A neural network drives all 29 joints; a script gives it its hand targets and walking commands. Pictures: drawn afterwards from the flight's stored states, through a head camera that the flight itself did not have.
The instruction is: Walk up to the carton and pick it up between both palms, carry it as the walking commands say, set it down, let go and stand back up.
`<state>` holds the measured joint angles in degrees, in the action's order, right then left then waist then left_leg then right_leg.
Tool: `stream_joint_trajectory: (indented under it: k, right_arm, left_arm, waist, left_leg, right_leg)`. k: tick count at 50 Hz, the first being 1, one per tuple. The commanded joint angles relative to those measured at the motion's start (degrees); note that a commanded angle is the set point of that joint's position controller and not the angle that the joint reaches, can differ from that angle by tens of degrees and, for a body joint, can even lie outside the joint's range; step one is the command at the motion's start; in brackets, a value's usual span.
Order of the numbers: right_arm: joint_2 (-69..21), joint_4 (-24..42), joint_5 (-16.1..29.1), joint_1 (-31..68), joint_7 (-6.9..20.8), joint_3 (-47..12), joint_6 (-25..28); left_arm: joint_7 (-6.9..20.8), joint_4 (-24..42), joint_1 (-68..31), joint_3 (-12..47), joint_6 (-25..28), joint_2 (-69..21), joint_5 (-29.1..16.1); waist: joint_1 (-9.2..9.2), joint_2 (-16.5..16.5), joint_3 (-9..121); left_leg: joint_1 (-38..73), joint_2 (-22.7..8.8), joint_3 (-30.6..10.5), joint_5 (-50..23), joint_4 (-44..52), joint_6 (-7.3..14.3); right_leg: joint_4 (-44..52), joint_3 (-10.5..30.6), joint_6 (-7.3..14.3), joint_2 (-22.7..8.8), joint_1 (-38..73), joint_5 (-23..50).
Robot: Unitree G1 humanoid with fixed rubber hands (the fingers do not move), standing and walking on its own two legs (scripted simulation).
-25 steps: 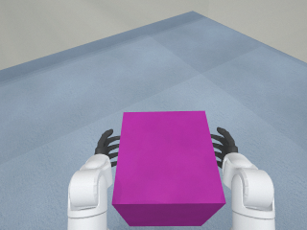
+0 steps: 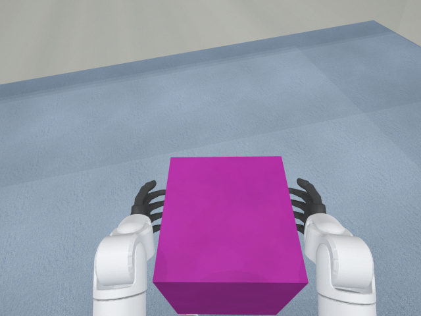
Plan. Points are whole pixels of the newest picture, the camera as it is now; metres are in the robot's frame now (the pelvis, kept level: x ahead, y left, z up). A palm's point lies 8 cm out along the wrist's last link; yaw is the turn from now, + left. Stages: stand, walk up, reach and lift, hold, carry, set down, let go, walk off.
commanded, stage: carry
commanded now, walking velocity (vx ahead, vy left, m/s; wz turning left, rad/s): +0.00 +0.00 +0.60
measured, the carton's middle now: (226, 240) +0.27 -0.01 +0.00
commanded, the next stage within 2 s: none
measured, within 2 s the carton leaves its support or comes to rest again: neither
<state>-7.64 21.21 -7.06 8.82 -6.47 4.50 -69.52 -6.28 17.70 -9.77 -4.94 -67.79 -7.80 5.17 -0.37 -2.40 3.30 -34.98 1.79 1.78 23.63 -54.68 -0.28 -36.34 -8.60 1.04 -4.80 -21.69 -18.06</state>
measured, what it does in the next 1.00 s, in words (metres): walks backwards, turning left: left foot, then right foot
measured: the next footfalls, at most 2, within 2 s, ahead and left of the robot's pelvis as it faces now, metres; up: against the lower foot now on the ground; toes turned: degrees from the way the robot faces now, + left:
left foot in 0.22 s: +0.00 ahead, +0.15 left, +0.00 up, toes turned +16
right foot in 0.58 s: -0.01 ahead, -0.08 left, +0.00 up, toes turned +13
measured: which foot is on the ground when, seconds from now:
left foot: up 0.00-0.20, down 0.22-0.58, up 0.60-0.88, down 0.90-1.00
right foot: down 0.00-0.22, up 0.24-0.56, down 0.58-0.90, up 0.92-1.00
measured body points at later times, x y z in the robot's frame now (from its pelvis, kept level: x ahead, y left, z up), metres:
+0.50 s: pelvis -0.07 +0.02 +0.00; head -0.05 +0.02 +0.45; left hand +0.14 +0.27 +0.07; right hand +0.25 -0.01 +0.07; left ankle -0.04 +0.14 -0.73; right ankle -0.04 -0.10 -0.69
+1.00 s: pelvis -0.15 +0.01 +0.00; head -0.14 +0.02 +0.45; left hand -0.02 +0.30 +0.06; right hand +0.16 +0.08 +0.07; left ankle -0.20 +0.11 -0.73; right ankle -0.07 -0.10 -0.69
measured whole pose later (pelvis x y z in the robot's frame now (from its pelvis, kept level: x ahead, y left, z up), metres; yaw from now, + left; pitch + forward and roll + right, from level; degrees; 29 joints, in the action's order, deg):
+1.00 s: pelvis -0.15 +0.01 +0.00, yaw +37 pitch +4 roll +2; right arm -8.4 14.1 -6.6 13.6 -6.5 4.9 -67.9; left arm -5.5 16.6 -10.8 -8.1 -68.2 -7.9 6.9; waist -0.1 1.7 2.9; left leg -23.8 0.8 4.6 15.6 -35.7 1.7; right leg -56.8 -7.5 -6.0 -11.4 -30.9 -32.0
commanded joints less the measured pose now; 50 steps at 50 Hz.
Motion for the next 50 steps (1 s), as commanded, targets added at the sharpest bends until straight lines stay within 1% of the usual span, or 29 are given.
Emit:
stream_joint_trajectory:
  k: [1,3,7,9,10,11,12,13,14,16,18,20,24,26,28,29,30,31,32,33,36,40,43,44,45,46,47,48,50]
  right_arm:
    - [-54.9,5.4,26.1,31.2,15.3,-42.8,1.4]
    - [-54.5,4.5,27.4,32.7,15.3,-43.1,1.2]
    - [-53.0,0.9,26.6,29.6,15.3,-41.9,0.2]
    - [-52.8,-1.1,25.9,28.2,15.6,-41.0,-0.2]
    - [-52.9,-1.6,25.8,28.5,15.8,-40.6,-0.2]
    - [-52.9,-2.2,25.7,28.6,15.9,-39.8,-0.2]
    - [-52.7,-2.8,25.5,27.1,15.8,-39.0,0.0]
    - [-53.8,-4.1,24.7,24.6,15.9,-39.0,0.6]
    - [-55.2,-2.7,24.9,25.6,15.8,-39.1,0.9]
    - [-56.4,-0.2,23.5,26.2,15.4,-38.6,1.8]
    - [-55.8,4.0,23.1,28.1,14.7,-38.2,2.7]
    - [-54.4,4.4,22.1,27.3,13.8,-37.4,2.9]
    - [-52.4,3.1,20.5,23.3,13.3,-37.0,2.4]
    - [-52.3,2.7,20.6,24.2,13.4,-37.4,2.2]
    - [-52.4,2.0,21.1,25.1,13.5,-37.9,2.0]
    - [-52.6,1.2,21.6,25.3,13.6,-38.4,1.8]
    - [-53.4,1.4,21.3,23.5,13.8,-38.9,1.3]
    - [-52.6,4.1,23.1,36.2,14.1,-41.2,1.9]
    - [-54.5,0.8,22.6,28.2,14.6,-40.4,1.3]
    - [-55.0,3.5,24.7,31.3,15.1,-42.3,1.8]
    - [-55.4,3.8,27.4,35.0,15.2,-43.5,1.4]
    - [-53.3,-0.3,26.7,32.9,15.0,-42.0,0.5]
    - [-53.2,-3.4,25.3,29.6,15.4,-40.4,0.0]
    - [-53.5,-3.7,25.2,29.6,15.6,-40.0,0.0]
    - [-53.6,-3.8,25.2,29.8,15.7,-39.4,0.0]
    - [-53.8,-4.1,25.1,27.9,15.8,-38.5,0.0]
    - [-54.5,-5.3,24.0,25.6,15.8,-38.2,0.7]
    - [-55.6,-4.0,24.1,27.0,15.7,-38.1,0.9]
    - [-57.0,-1.8,22.9,27.7,15.4,-37.9,2.0]
  left_arm:
    - [15.7,7.3,-26.7,37.3,0.6,-53.9,-22.4]
    - [15.0,7.2,-27.6,37.0,0.5,-52.6,-22.0]
    - [14.2,4.9,-23.9,35.5,-0.1,-51.2,-19.7]
    - [14.2,3.8,-23.2,35.6,-0.4,-51.5,-18.7]
    - [14.2,3.4,-23.5,35.8,-0.5,-51.6,-18.6]
    - [14.2,3.2,-24.3,36.5,-0.5,-51.8,-18.6]
    - [14.5,3.1,-24.6,37.0,-0.5,-51.9,-19.0]
    - [14.8,5.3,-25.2,37.8,-0.8,-52.6,-20.1]
    - [15.1,5.2,-26.9,39.2,-0.4,-54.5,-21.8]
    - [15.9,7.7,-31.3,41.8,0.4,-57.2,-24.7]
    - [16.1,11.1,-34.9,43.5,0.7,-57.5,-27.1]
    - [15.9,11.3,-34.3,43.8,0.5,-56.5,-27.8]
    - [15.9,8.8,-29.0,42.4,-0.2,-54.7,-26.9]
    - [16.1,7.3,-28.2,41.3,-0.2,-54.0,-26.3]
    - [16.1,5.8,-27.1,40.1,0.0,-53.8,-25.6]
    - [16.2,5.1,-26.6,39.4,0.1,-53.4,-25.1]
    - [16.5,3.5,-22.5,37.6,0.5,-52.7,-23.2]
    - [16.2,4.1,-32.2,37.9,1.2,-52.2,-24.0]
    - [16.1,1.7,-22.9,36.4,0.3,-54.2,-21.6]
    - [16.0,4.4,-25.7,36.9,0.8,-54.2,-22.3]
    - [15.2,6.4,-29.4,36.4,0.9,-52.6,-21.9]
    - [14.4,3.9,-27.2,35.0,0.3,-50.3,-20.0]
    - [14.6,1.9,-24.7,35.1,-0.2,-51.0,-18.7]
    - [14.7,1.6,-25.0,35.5,-0.4,-51.4,-18.5]
    - [14.9,1.6,-25.8,36.3,-0.4,-51.8,-18.7]
    - [15.1,1.6,-25.6,36.9,-0.5,-52.0,-19.0]
    - [15.4,4.0,-27.2,37.8,-0.8,-52.9,-20.7]
    - [15.7,3.5,-28.9,38.8,-0.4,-54.8,-22.0]
    - [16.5,6.2,-33.5,41.6,0.5,-57.6,-24.9]
  waist:
    - [-0.17,9.0,12.8]
    - [0.10,12.6,13.2]
    - [0.84,15.8,16.0]
    - [0.81,16.2,16.9]
    - [0.36,13.3,17.0]
    - [0.16,7.1,17.0]
    - [0.21,-5.6,17.2]
    - [-0.17,-21.7,17.4]
    - [-0.23,-13.8,19.6]
    - [-0.41,-5.6,20.6]
    - [-0.43,-5.4,21.1]
    - [-0.60,-5.3,21.0]
    - [-0.71,-6.5,21.3]
    - [-0.44,-7.7,21.2]
    - [0.82,-6.1,21.7]
    - [1.16,0.6,21.5]
    - [1.40,20.9,17.7]
    - [0.71,20.7,15.5]
    - [0.71,12.5,14.3]
    - [0.25,8.4,13.8]
    - [0.23,13.0,13.6]
    - [0.77,15.3,16.2]
    - [0.97,16.8,17.1]
    - [0.52,13.9,17.3]
    - [0.34,7.5,17.6]
    - [0.28,-4.8,17.2]
    - [-0.21,-21.2,17.3]
    - [-0.20,-13.2,19.2]
    - [-0.42,-5.3,20.4]
  left_leg:
    - [-0.5,-5.2,0.0,-0.1,-10.2,-1.2]
    - [0.6,-3.4,3.8,1.4,-4.8,-1.9]
    - [6.2,-1.2,7.5,1.8,8.2,-2.2]
    - [9.7,-0.6,8.2,-1.8,18.3,-1.6]
    - [14.3,-1.0,7.0,-9.2,27.7,-1.3]
    - [22.6,-4.4,1.4,-13.1,33.1,-1.1]
    - [31.6,-16.0,-15.0,-30.8,33.0,1.4]
    - [33.2,-23.9,-26.4,-55.4,29.2,9.6]
    - [35.4,-21.7,-22.1,-60.7,26.1,11.3]
    - [32.9,-17.7,-15.2,-52.7,25.7,9.3]
    - [30.1,-15.2,-12.7,-41.7,27.1,9.0]
    - [28.9,-15.3,-14.4,-34.1,28.8,9.6]
    - [27.3,-15.8,-18.3,-30.8,30.1,10.0]
    - [24.8,-14.8,-18.7,-30.5,30.1,9.1]
    - [18.1,-11.7,-15.8,-26.9,27.0,5.7]
    - [8.5,-8.2,-12.4,-19.2,20.7,2.6]
    - [-5.6,1.6,-0.4,-1.0,6.6,-0.9]
    - [-6.2,-3.1,0.4,9.4,-6.7,-0.9]
    - [-2.7,-3.9,-2.4,5.8,-12.2,-0.8]
    - [-1.5,-4.5,-2.0,2.3,-12.0,-1.1]
    - [-1.1,-3.1,3.3,0.6,-5.8,-2.6]
    - [5.4,-1.2,7.0,1.3,5.9,-2.8]
    - [10.0,-0.3,8.2,-2.4,19.2,-1.9]
    - [15.0,-0.8,7.2,-9.7,28.3,-1.5]
    - [23.6,-4.0,2.2,-13.5,33.8,-1.3]
    - [32.3,-14.9,-13.0,-30.2,33.4,1.1]
    - [34.6,-23.8,-26.4,-54.3,29.9,9.5]
    - [36.7,-21.9,-21.7,-59.8,26.4,11.6]
    - [34.0,-17.9,-14.6,-51.0,26.2,9.5]
  right_leg:
    - [14.4,9.2,5.2,-17.7,8.3,16.1]
    - [11.0,4.0,4.5,-14.8,10.7,21.8]
    - [7.5,2.4,5.1,-17.2,14.3,28.9]
    - [4.8,1.7,3.4,-18.4,14.7,27.9]
    - [1.2,0.0,0.5,-17.7,12.3,24.4]
    - [-5.4,-2.1,-2.9,-16.1,5.2,16.8]
    - [-13.4,-2.6,-6.7,-11.7,-8.3,-2.5]
    - [-20.2,-1.1,-8.4,-4.2,-18.8,-21.5]
    - [-26.6,4.2,-7.7,-5.1,-18.4,-21.4]
    - [-28.6,5.3,-7.4,-4.7,-17.1,-15.2]
    - [-27.0,5.2,-7.1,-3.6,-15.0,-10.5]
    - [-23.9,5.3,-6.9,-2.3,-13.7,-9.7]
    - [-14.4,5.2,-5.6,0.5,-8.8,-8.5]
    - [-6.8,3.9,-4.9,2.1,-3.3,-7.7]
    - [8.7,2.1,-3.6,2.3,9.2,-1.3]
    - [15.5,9.4,-1.9,-4.6,19.0,0.3]
    - [19.7,26.9,5.6,-23.6,20.8,9.9]
    - [18.5,26.0,10.3,-28.9,15.0,20.6]
    - [17.4,20.0,9.1,-24.6,10.6,20.7]
    - [15.6,13.8,6.6,-20.7,10.4,20.0]
    - [11.3,3.8,3.9,-15.0,13.2,22.7]
    - [8.6,2.2,4.6,-17.3,15.0,27.2]
    - [5.3,1.2,2.6,-19.0,15.7,26.1]
    - [1.7,-0.7,-0.3,-18.4,13.1,23.2]
    - [-5.0,-2.8,-3.4,-16.8,6.0,16.3]
    - [-12.8,-2.9,-6.9,-12.8,-7.2,-2.3]
    - [-20.2,-1.3,-9.2,-5.1,-19.1,-21.6]
    - [-26.9,4.4,-8.3,-5.9,-18.8,-21.6]
    - [-28.7,5.5,-7.9,-5.3,-17.1,-15.3]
